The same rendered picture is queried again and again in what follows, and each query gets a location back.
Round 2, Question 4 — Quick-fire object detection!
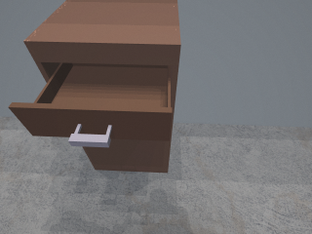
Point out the handle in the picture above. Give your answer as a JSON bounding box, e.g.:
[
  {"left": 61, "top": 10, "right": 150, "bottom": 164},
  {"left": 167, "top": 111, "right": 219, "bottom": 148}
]
[{"left": 68, "top": 124, "right": 112, "bottom": 148}]

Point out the cabinet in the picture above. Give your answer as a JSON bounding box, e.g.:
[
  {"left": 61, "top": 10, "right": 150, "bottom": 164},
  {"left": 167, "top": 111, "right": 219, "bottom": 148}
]
[{"left": 23, "top": 0, "right": 181, "bottom": 174}]

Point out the drawer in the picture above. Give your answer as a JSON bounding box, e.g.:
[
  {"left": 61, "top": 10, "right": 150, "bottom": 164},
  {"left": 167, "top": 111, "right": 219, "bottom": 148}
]
[{"left": 9, "top": 62, "right": 173, "bottom": 141}]

